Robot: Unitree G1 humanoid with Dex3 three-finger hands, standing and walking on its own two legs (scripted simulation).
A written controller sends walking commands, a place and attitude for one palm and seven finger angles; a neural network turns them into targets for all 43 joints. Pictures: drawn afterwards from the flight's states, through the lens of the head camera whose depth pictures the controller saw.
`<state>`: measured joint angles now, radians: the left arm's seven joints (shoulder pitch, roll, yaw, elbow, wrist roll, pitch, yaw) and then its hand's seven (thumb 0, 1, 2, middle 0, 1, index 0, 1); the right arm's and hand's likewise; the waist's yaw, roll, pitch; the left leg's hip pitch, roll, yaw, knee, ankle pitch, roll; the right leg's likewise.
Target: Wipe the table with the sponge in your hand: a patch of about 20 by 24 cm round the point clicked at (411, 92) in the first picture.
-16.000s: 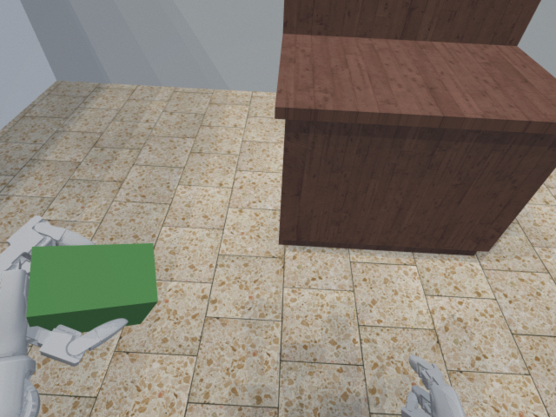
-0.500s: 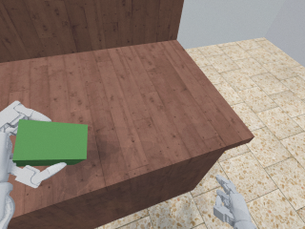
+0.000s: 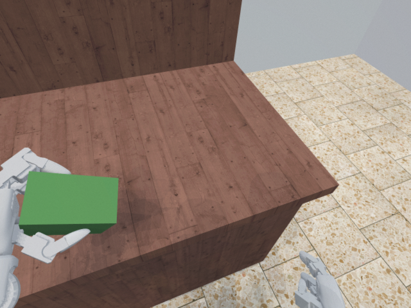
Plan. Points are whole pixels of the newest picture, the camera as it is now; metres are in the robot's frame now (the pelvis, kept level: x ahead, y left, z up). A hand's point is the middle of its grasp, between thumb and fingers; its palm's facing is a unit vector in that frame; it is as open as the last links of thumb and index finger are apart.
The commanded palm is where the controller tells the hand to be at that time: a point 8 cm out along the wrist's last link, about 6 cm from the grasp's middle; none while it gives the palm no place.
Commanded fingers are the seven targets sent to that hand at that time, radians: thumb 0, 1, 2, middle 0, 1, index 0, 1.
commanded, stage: look again from close up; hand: left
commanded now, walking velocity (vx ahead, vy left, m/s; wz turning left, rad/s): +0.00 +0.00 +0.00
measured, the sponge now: (83, 207) +0.23 +0.21 +0.13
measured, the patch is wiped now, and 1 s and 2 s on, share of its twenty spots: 0.00 0.00 0.00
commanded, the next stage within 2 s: turn the palm down, sponge in hand in 0.10 s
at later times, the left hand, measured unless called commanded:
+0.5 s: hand (57, 219) +0.21 +0.23 +0.14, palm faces +0.26 -0.74 -0.63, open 10.6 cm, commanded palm +0.16 +0.28 +0.18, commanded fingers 0.00 0.10 1.30 -1.20 -1.60 -1.20 -1.60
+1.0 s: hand (71, 210) +0.21 +0.21 +0.16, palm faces +0.25 -0.50 -0.83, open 10.6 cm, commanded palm +0.17 +0.25 +0.20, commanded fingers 0.00 0.10 1.30 -1.20 -1.60 -1.20 -1.60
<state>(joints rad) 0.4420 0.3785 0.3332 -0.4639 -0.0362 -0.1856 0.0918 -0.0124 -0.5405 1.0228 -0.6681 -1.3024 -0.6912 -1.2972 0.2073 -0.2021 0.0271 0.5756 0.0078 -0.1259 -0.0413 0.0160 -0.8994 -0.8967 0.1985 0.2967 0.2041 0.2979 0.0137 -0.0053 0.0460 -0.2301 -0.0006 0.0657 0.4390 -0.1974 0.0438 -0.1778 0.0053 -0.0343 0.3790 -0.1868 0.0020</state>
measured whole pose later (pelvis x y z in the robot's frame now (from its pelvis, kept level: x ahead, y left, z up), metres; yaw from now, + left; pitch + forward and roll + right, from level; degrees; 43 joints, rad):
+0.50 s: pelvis -0.02 -0.01 -0.01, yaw +1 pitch -4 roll +0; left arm 0.32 0.45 0.25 -0.40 0.11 0.16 -0.01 -0.01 -0.54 1.02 -0.67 -1.30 -0.69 -1.29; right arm 0.13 -0.25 0.06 0.60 0.01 -0.09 -0.05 0.02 -0.90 -0.90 0.20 0.30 0.21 0.30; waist 0.04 0.06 0.02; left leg -0.23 -0.02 0.06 0.49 -0.20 0.03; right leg -0.22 -0.01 -0.03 0.53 -0.25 -0.01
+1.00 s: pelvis -0.01 -0.05 -0.01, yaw +1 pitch -4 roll +1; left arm 0.26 0.58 0.25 -0.36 0.28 0.07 -0.02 -0.01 -0.54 1.02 -0.67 -1.29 -0.70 -1.29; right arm 0.15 -0.26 0.02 0.62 0.01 -0.09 -0.13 0.02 -0.90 -0.90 0.20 0.30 0.20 0.30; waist 0.09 0.09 0.03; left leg -0.24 0.04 0.03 0.54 -0.23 -0.03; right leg -0.21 0.05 -0.06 0.55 -0.28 -0.07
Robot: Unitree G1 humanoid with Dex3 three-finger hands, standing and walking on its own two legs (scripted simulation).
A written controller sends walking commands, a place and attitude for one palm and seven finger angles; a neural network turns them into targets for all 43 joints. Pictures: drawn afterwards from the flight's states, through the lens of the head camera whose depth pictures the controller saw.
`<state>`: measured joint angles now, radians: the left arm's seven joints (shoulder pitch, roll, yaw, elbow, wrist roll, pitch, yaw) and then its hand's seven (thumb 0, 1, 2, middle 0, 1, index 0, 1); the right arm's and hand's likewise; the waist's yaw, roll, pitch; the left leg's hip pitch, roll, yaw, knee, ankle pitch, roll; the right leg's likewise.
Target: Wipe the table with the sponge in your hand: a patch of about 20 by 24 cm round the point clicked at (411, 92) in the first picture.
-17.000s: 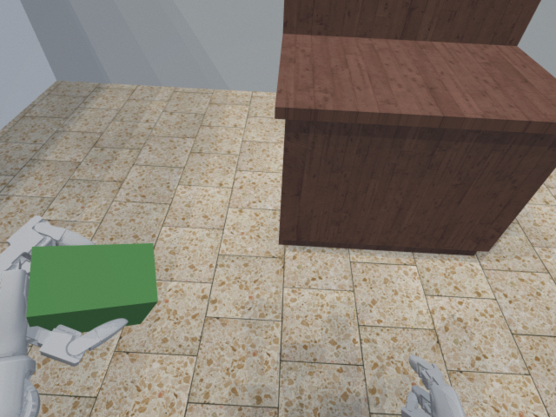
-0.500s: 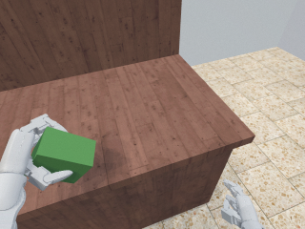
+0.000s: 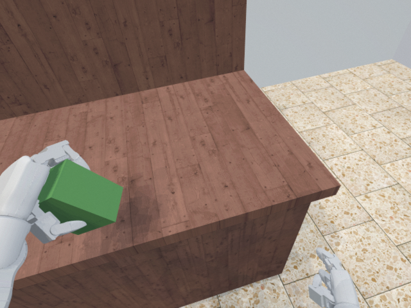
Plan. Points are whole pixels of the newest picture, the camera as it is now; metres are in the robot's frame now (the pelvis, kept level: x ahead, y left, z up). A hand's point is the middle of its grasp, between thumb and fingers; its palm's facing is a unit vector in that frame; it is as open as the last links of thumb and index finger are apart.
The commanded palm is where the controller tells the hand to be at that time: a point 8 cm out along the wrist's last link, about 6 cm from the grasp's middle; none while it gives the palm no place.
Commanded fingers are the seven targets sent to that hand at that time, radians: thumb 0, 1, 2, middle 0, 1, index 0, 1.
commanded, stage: turn the palm down, sponge in hand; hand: left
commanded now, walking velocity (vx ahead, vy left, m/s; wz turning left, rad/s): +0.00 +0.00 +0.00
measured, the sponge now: (82, 204) +0.23 +0.25 +0.13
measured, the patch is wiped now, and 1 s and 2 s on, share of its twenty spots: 0.00 0.00 0.00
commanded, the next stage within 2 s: move the sponge above the wiping area in 1.40 s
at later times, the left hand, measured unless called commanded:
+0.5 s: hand (37, 186) +0.23 +0.30 +0.18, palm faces +0.25 -0.26 -0.93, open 10.6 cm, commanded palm +0.19 +0.31 +0.23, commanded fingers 0.00 0.10 1.30 -1.20 -1.60 -1.20 -1.60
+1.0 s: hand (14, 187) +0.22 +0.33 +0.18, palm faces +0.20 -0.07 -0.98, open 10.6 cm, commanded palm +0.18 +0.31 +0.24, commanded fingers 0.00 0.10 1.30 -1.20 -1.60 -1.20 -1.60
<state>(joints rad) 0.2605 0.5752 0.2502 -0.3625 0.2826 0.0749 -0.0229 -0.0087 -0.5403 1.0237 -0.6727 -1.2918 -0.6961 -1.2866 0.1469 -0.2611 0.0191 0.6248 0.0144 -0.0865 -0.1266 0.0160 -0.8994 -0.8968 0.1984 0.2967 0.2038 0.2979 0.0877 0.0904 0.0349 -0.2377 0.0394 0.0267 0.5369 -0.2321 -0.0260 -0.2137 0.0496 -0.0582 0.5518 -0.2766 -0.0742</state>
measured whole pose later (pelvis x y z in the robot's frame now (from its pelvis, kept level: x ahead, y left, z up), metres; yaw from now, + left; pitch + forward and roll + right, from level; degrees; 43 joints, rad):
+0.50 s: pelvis +0.00 +0.02 +0.01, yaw +0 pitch -4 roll +0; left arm 0.19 0.61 0.14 -0.40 0.55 0.30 -0.01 0.00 -0.54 1.02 -0.68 -1.29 -0.70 -1.28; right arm 0.07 -0.25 0.06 0.62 0.04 -0.02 -0.12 0.02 -0.90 -0.90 0.20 0.30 0.20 0.30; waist 0.12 0.11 0.02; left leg -0.19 0.01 0.04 0.48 -0.21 0.00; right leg -0.17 0.02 -0.04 0.49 -0.25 -0.04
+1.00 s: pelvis -0.01 +0.03 +0.01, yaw +0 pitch -6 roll +0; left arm 0.04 0.59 0.06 -0.28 0.79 0.41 -0.08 0.00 -0.54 1.02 -0.68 -1.28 -0.70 -1.28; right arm -0.01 -0.25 0.08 0.68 0.04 0.03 -0.07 0.02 -0.90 -0.90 0.20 0.30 0.20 0.30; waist 0.15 0.13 0.03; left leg -0.15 0.00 0.04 0.41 -0.15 0.02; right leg -0.13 0.01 -0.04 0.43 -0.20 -0.03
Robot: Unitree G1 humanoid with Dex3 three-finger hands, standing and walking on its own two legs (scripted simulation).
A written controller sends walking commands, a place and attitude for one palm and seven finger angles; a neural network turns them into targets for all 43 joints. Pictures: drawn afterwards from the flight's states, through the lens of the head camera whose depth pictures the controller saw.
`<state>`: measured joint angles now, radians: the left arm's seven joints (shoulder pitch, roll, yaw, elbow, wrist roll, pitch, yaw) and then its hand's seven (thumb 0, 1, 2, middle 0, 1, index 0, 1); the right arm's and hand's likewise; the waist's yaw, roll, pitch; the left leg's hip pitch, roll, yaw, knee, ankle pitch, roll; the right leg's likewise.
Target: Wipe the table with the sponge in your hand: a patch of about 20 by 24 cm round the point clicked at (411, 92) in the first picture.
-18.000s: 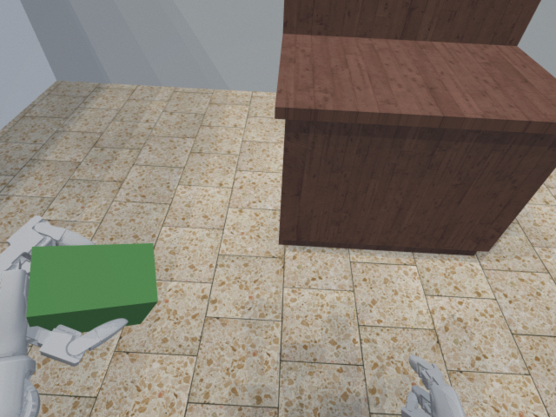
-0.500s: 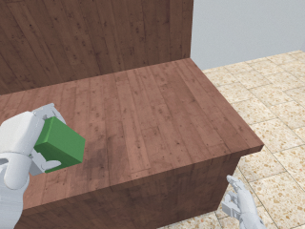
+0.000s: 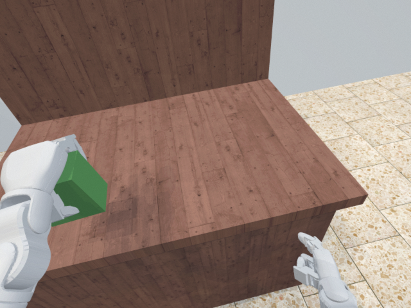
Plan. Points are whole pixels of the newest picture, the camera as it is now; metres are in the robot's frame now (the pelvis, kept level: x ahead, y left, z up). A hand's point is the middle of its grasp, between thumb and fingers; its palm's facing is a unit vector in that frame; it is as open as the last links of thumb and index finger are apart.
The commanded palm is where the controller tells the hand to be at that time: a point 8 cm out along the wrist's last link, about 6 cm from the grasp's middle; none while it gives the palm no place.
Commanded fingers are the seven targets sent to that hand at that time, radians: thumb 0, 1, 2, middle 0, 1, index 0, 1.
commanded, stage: turn the palm down, sponge in hand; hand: left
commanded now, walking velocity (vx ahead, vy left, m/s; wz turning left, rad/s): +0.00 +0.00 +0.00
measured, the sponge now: (69, 194) +0.24 +0.31 +0.13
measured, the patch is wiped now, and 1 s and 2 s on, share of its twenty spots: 0.00 0.00 0.00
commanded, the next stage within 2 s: move the sponge above the wiping area in 0.40 s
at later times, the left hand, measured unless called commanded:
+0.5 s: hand (78, 189) +0.23 +0.27 +0.16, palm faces +0.12 -0.08 -0.99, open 10.6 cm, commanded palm +0.19 +0.27 +0.23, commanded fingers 0.00 0.10 1.30 -1.20 -1.60 -1.20 -1.60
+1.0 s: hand (83, 203) +0.23 +0.28 +0.13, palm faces -0.01 -0.07 -1.00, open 10.6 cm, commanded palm +0.20 +0.27 +0.21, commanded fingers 0.00 0.10 1.30 -1.20 -1.60 -1.20 -1.60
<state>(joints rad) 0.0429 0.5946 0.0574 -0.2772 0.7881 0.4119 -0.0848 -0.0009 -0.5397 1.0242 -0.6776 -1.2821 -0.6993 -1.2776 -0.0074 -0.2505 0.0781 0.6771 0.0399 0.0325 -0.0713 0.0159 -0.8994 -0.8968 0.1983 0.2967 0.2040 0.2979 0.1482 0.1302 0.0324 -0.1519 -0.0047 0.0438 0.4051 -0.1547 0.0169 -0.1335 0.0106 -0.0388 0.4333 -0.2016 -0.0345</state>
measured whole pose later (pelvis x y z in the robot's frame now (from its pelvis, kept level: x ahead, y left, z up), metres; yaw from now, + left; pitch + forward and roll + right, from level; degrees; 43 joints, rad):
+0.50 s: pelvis +0.00 -0.01 +0.00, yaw +0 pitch -6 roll +1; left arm 0.06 0.56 0.01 -0.27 0.81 0.41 -0.13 0.00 -0.54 1.02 -0.68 -1.28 -0.70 -1.27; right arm 0.00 -0.27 0.06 0.68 0.04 0.01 -0.07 0.02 -0.90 -0.90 0.20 0.30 0.20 0.30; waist 0.14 0.15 0.03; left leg -0.15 0.00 0.04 0.41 -0.15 0.00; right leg -0.14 0.02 -0.04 0.45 -0.21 -0.05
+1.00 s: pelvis +0.01 -0.02 +0.00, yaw +0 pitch -6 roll +1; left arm 0.12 0.58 0.00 -0.21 0.83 0.33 -0.14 0.00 -0.54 1.02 -0.68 -1.28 -0.70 -1.27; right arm 0.02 -0.28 0.04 0.69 0.03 -0.01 -0.09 0.02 -0.90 -0.90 0.20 0.30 0.20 0.30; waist 0.13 0.14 0.03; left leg -0.15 0.01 0.03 0.42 -0.17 0.00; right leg -0.13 0.03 -0.05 0.46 -0.22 -0.05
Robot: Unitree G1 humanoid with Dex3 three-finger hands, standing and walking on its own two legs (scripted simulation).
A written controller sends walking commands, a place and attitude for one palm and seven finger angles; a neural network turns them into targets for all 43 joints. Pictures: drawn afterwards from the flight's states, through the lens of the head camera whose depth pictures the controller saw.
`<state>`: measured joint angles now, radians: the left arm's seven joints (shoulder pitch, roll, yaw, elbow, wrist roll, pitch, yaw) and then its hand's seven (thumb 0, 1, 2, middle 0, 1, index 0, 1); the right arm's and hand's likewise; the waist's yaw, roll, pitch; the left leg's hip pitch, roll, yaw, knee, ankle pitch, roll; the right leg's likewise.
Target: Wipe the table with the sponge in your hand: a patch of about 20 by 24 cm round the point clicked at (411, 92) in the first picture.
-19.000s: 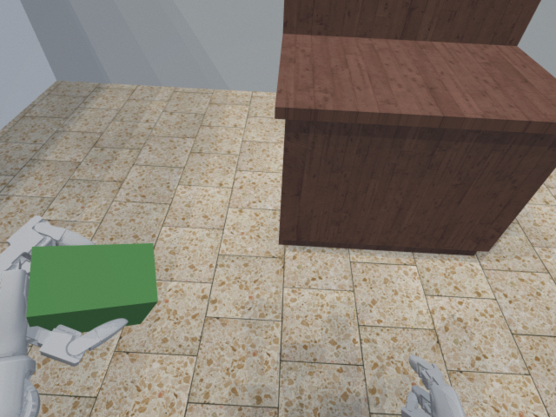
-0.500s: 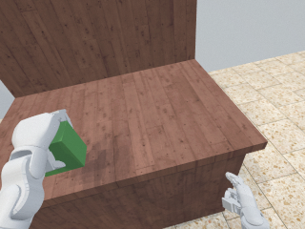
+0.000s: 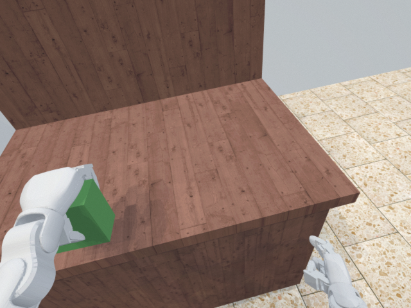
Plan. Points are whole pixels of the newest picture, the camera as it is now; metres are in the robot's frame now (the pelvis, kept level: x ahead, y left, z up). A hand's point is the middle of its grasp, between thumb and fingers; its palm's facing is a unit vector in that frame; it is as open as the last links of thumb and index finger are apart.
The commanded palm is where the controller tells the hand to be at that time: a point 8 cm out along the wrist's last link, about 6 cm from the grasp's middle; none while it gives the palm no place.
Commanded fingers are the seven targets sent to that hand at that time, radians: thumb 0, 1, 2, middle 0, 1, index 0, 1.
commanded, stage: move the sponge above the wiping area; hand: left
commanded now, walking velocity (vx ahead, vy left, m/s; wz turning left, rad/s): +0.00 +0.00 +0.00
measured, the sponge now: (78, 222) +0.22 +0.30 +0.08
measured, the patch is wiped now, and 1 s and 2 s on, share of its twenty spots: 0.00 0.00 0.00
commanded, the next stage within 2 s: none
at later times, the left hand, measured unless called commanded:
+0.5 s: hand (86, 206) +0.24 +0.28 +0.11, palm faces -0.03 -0.10 -0.99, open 10.6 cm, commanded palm +0.21 +0.29 +0.19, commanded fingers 0.00 0.10 1.30 -1.20 -1.60 -1.20 -1.60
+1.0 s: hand (103, 200) +0.26 +0.26 +0.10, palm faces -0.03 -0.07 -1.00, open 10.6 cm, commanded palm +0.24 +0.28 +0.18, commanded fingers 0.00 0.10 1.30 -1.20 -1.60 -1.20 -1.60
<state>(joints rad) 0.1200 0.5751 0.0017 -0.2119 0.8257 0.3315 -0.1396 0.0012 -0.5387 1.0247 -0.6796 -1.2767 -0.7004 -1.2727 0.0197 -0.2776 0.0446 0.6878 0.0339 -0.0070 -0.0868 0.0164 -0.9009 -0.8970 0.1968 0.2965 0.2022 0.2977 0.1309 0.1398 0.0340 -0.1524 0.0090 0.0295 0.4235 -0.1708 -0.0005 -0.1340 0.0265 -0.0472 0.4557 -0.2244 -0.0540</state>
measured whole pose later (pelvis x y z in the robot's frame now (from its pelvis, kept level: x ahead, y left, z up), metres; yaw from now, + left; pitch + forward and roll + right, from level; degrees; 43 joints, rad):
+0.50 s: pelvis +0.00 +0.01 +0.00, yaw +0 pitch -5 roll +0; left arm 0.08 0.51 -0.07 -0.17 0.87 0.31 -0.11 0.00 -0.54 1.02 -0.68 -1.28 -0.70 -1.27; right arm 0.03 -0.27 0.04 0.69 0.03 0.00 -0.07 0.02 -0.90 -0.90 0.20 0.30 0.20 0.30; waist 0.13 0.13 0.03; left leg -0.15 -0.01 0.03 0.40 -0.16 0.01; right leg -0.13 0.01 -0.05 0.43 -0.22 -0.04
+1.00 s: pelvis +0.01 +0.00 +0.00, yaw +0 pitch -5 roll +1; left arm 0.02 0.48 -0.10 -0.06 0.91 0.26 -0.06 0.00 -0.54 1.03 -0.68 -1.27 -0.70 -1.27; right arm 0.05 -0.26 0.04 0.70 0.03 0.00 -0.08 0.02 -0.90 -0.90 0.20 0.30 0.20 0.30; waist 0.12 0.12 0.03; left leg -0.15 0.01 0.02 0.39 -0.16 0.00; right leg -0.13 0.03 -0.05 0.42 -0.22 -0.06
